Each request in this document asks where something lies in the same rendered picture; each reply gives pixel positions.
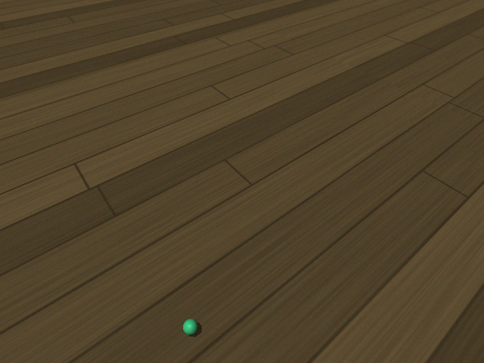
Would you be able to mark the ball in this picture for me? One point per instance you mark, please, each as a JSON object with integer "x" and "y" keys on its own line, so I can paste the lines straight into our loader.
{"x": 190, "y": 326}

